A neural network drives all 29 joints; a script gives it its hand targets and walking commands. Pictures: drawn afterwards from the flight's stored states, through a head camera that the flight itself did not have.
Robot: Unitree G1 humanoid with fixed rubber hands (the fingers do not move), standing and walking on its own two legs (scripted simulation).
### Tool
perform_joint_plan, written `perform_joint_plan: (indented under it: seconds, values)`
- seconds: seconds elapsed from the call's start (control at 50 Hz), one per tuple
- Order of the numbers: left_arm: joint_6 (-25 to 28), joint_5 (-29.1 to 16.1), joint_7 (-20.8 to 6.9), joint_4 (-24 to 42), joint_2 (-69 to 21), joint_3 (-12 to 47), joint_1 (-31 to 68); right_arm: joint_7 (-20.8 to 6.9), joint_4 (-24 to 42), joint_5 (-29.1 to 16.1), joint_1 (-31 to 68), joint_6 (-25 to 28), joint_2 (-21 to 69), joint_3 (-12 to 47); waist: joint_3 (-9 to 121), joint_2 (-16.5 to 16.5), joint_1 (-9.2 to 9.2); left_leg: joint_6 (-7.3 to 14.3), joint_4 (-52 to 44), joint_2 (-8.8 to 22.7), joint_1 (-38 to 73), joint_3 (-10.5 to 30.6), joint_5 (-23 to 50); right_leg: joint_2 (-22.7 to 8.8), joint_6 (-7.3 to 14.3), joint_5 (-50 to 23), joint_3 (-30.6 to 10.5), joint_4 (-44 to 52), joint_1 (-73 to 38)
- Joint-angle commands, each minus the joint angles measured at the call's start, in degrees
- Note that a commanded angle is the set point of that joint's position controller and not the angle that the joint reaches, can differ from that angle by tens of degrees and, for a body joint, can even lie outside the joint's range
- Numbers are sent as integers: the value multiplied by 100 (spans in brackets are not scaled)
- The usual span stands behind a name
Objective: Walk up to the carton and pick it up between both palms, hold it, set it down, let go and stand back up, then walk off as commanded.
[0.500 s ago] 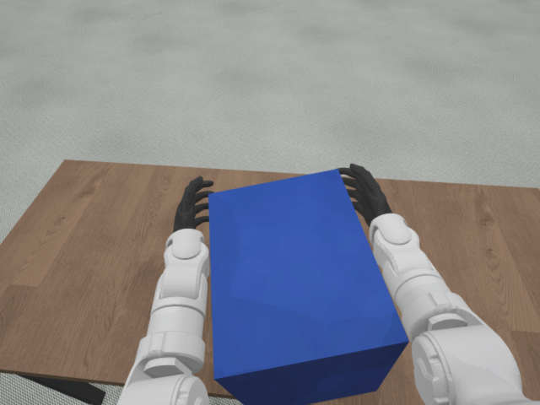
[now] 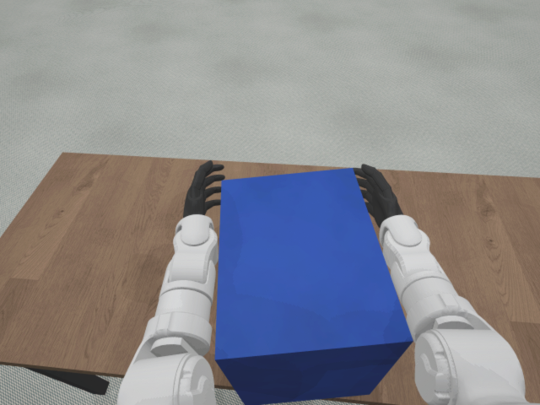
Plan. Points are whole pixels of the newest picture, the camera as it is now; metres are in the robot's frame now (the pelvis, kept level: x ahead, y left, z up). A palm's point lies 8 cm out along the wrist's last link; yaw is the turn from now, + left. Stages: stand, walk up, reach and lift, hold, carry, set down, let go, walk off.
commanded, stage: set down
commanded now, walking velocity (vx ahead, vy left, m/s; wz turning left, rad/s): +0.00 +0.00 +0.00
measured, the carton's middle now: (297, 290) +0.29 -0.01 -0.01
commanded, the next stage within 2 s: none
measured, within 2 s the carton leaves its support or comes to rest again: rests again in 0.84 s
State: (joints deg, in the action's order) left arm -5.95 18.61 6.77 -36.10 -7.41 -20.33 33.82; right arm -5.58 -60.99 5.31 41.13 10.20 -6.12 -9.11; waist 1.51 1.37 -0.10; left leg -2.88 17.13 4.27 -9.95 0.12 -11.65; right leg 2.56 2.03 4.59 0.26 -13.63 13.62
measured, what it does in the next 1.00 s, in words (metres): stands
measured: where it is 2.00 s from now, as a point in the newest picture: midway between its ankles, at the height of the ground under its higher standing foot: outside the picture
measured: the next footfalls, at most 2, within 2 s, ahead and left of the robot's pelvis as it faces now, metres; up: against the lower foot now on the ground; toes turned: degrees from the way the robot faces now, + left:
none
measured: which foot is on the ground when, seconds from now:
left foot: down 0.00-1.00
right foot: down 0.00-1.00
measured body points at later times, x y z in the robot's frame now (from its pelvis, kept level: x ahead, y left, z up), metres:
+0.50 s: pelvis +0.00 +0.00 +0.00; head +0.03 +0.00 +0.45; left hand +0.40 +0.14 +0.07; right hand +0.41 -0.15 +0.06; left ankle -0.04 +0.15 -0.75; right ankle +0.02 -0.10 -0.75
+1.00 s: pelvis +0.00 +0.00 +0.00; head +0.03 +0.00 +0.45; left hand +0.40 +0.14 +0.07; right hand +0.41 -0.15 +0.06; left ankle -0.04 +0.15 -0.75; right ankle +0.02 -0.10 -0.75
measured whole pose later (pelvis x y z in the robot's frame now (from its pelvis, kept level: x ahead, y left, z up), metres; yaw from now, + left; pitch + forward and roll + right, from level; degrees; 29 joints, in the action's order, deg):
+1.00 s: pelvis +0.00 +0.00 +0.00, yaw +0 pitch +5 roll -1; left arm -0.2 18.6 5.8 -38.7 -8.6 -23.5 34.3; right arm -6.7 -60.2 7.0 40.5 10.8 -6.1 -10.6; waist 1.5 1.3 0.0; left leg -2.9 17.1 4.3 -10.2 0.1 -11.7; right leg 2.6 1.9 4.9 0.3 -14.1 14.1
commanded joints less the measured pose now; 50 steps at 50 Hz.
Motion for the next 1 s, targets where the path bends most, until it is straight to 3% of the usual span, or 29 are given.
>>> perform_joint_plan:
  seconds: [0.0, 0.08, 0.12, 0.16, 0.18, 0.26, 0.32, 0.38, 0.4, 0.44, 0.48, 0.5, 0.54, 0.6, 0.66, 0.74, 0.76, 0.78, 0.84, 0.88, 0.9, 0.98]
  values:
    - [457, 45, -204, 1, -2828, 1024, 2496, -582, 813, 412, 2852, 316, 2598, 227, 1930, -282, 791, 79, -286, -345, -567, -499, 1163, 16, -73, -534, 395, -371, -1198]
    - [500, 55, -259, -99, -2739, 918, 2481, -547, 849, 428, 2872, 331, 2632, 271, 1828, -437, 814, 156, -317, -386, -882, -567, 1041, -31, -114, -654, 312, -385, -1446]
    - [494, 156, -289, -152, -2783, 844, 2308, -568, 860, 433, 2741, 318, 2723, 243, 1830, -290, 840, 135, -329, -380, -832, -557, 1039, -11, -119, -644, 345, -418, -1416]
    - [508, 137, -306, -208, -2801, 871, 2267, -576, 748, 420, 2660, 331, 2674, 266, 1724, -365, 796, 158, -314, -371, -736, -534, 1033, -26, -111, -515, 340, -351, -1310]
    - [551, 165, -288, -166, -2790, 842, 2306, -577, 810, 419, 2707, 335, 2675, 283, 1785, -350, 868, 143, -336, -379, -830, -572, 956, -3, -104, -442, 348, -379, -1342]
    - [533, 183, -319, -347, -2757, 785, 2241, -566, 820, 459, 2690, 341, 2639, 208, 1642, -424, 795, 177, -342, -390, -876, -537, 889, -3, -114, -401, 330, -339, -1308]
    - [544, 208, -328, -354, -2751, 765, 2165, -607, 753, 446, 2498, 326, 2636, 162, 1561, -314, 826, 174, -348, -389, -849, -530, 831, 4, -99, -292, 335, -371, -1219]
    - [557, 308, -350, -386, -2672, 585, 2086, -594, 728, 510, 2430, 266, 2743, 142, 1432, -407, 909, 229, -391, -413, -863, -553, 803, -10, -122, -191, 303, -326, -1268]
    - [568, 268, -347, -384, -2768, 679, 2118, -592, 786, 492, 2532, 346, 2701, 121, 1558, -282, 828, 198, -336, -408, -881, -534, 901, -4, -105, -335, 332, -390, -1192]
    - [621, 247, -360, -421, -2642, 651, 2027, -601, 814, 483, 2449, 333, 2682, 204, 1555, -462, 892, 239, -329, -412, -913, -556, 883, -8, -149, -408, 326, -412, -1251]
    - [601, 279, -386, -439, -2686, 593, 1995, -566, 787, 533, 2413, 312, 2674, 136, 1470, -368, 822, 230, -374, -423, -963, -543, 850, -29, -152, -420, 325, -398, -1299]
    - [608, 309, -391, -492, -2692, 517, 1956, -577, 776, 500, 2397, 308, 2712, 183, 1396, -474, 926, 254, -363, -429, -976, -548, 863, -26, -172, -360, 311, -398, -1368]
    - [626, 284, -415, -517, -2694, 544, 1950, -575, 777, 489, 2402, 308, 2729, 149, 1362, -444, 867, 265, -352, -441, -968, -529, 825, -43, -163, -337, 311, -429, -1252]
    - [611, 385, -426, -577, -2605, 431, 1865, -619, 733, 497, 2266, 263, 2712, 117, 1284, -380, 932, 274, -410, -452, -994, -542, 730, -29, -154, -150, 323, -398, -1281]
    - [582, 341, -419, -549, -2627, 519, 1843, -611, 720, 502, 2227, 241, 2611, 65, 1216, -355, 814, 244, -352, -453, -893, -494, 837, 8, -113, -188, 336, -398, -1138]
    - [590, 391, -422, -643, -2490, 329, 1723, -615, 715, 555, 2173, 213, 2568, 68, 1163, -490, 923, 327, -380, -468, -983, -553, 677, -47, -143, -4, 288, -357, -1127]
    - [606, 423, -403, -603, -2537, 365, 1636, -594, 671, 537, 2081, 226, 2600, 109, 1150, -370, 899, 303, -402, -465, -929, -519, 758, -27, -129, -60, 328, -385, -1116]
    - [628, 369, -407, -603, -2481, 362, 1635, -607, 772, 532, 2135, 241, 2586, 155, 1123, -493, 952, 330, -374, -469, -979, -521, 699, -36, -162, -49, 304, -376, -1131]
    - [667, 342, -379, -612, -2342, 363, 1589, -586, 785, 477, 2114, 263, 2321, 111, 1224, -390, 921, 302, -356, -456, -958, -500, 765, 4, -123, -34, 314, -436, -1064]
    - [683, 354, -334, -686, -2030, 262, 1473, -523, 714, 429, 2021, 251, 1986, 85, 1082, -489, 948, 343, -367, -478, -1024, -538, 760, -6, -162, -43, 271, -419, -1108]
    - [701, 361, -326, -648, -2033, 223, 1586, -488, 688, 504, 2043, 221, 2035, -44, 1045, -506, 871, 336, -371, -484, -1079, -545, 677, -15, -147, 45, 278, -413, -1097]
    - [812, 259, -103, -528, -1510, 160, 1525, -308, 650, 334, 1912, 241, 1410, -111, 972, -503, 868, 302, -378, -450, -970, -540, 765, -7, -181, 81, 275, -366, -1045]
